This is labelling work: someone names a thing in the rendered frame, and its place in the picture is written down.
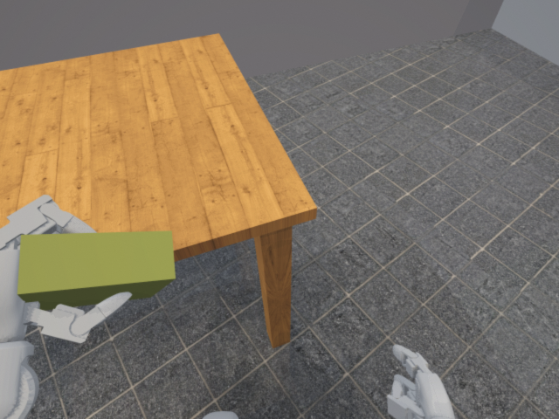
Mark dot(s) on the right robot hand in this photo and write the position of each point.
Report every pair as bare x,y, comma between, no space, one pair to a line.
426,398

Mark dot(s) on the left robot hand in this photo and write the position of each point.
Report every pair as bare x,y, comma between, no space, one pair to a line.
43,216

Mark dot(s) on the sponge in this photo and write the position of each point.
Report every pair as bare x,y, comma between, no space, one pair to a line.
81,269

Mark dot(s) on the table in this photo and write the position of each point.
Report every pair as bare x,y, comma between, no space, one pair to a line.
157,138

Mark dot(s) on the robot left forearm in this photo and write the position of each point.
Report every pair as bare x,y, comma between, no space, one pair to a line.
19,384

